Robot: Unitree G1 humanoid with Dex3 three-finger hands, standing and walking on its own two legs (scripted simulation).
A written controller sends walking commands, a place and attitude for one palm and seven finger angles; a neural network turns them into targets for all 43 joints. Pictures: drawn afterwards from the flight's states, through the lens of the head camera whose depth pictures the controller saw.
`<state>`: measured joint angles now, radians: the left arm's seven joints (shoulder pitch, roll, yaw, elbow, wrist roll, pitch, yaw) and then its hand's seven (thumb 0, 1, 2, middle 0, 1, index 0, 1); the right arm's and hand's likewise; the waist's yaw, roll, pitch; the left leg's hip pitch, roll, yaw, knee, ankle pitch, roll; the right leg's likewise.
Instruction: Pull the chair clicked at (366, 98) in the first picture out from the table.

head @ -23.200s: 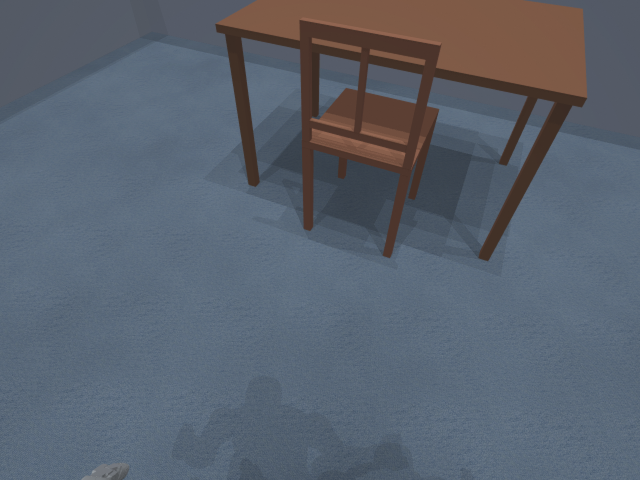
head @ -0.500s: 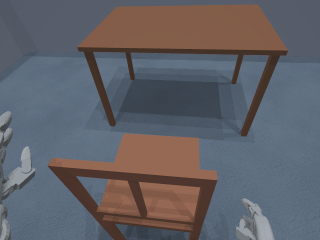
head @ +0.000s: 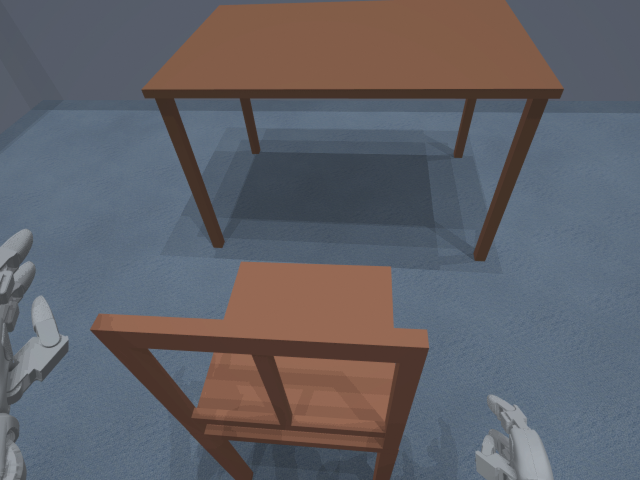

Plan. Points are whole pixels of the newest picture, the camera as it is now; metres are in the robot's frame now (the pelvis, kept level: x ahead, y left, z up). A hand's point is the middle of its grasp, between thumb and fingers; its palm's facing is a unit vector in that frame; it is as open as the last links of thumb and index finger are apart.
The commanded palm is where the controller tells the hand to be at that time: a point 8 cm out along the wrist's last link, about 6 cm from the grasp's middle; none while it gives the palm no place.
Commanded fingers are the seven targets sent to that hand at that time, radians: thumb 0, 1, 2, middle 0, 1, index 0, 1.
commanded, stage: step back with the hand held close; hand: left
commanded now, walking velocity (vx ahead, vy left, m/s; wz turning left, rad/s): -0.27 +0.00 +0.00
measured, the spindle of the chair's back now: (275, 389) +0.26 +0.11 -0.09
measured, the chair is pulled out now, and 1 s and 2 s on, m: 0.71 0.71 0.71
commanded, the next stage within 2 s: stop stepping back and stand still in 1.48 s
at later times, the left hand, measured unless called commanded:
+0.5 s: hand (15, 422) +0.13 +0.28 +0.15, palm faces +0.44 -0.76 -0.47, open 7.4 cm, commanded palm +0.07 +0.31 +0.18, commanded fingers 0.00 0.90 0.90 -0.20 -0.30 -0.20 -0.30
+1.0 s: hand out of the picture +0.08 +0.28 +0.16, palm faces +0.51 -0.74 -0.44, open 7.4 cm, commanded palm +0.01 +0.32 +0.18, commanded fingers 0.00 0.90 0.90 -0.20 -0.30 -0.20 -0.30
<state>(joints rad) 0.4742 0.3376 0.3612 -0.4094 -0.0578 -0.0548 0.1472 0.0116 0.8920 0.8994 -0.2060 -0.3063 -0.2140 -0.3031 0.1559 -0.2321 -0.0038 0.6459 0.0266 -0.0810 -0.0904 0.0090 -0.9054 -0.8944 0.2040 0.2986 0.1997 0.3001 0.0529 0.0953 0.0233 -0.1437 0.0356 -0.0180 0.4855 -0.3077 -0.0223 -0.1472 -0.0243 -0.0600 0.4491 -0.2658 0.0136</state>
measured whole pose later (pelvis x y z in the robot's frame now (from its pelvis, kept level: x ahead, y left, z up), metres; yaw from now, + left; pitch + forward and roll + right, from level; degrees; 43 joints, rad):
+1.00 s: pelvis -0.11 +0.01 -0.02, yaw +2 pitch +0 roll -1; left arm 0.51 0.37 0.42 -0.56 -0.02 -0.17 0.19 0.01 0.89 0.90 -0.21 -0.31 -0.22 -0.30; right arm 0.19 -0.21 -0.01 0.65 0.00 -0.11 -0.07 0.01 -0.90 -0.89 0.21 0.30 0.20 0.30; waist 0.03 0.01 0.04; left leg -0.47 0.01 -0.02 0.77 -0.42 -0.01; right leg -0.44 -0.03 -0.03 0.61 -0.17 0.02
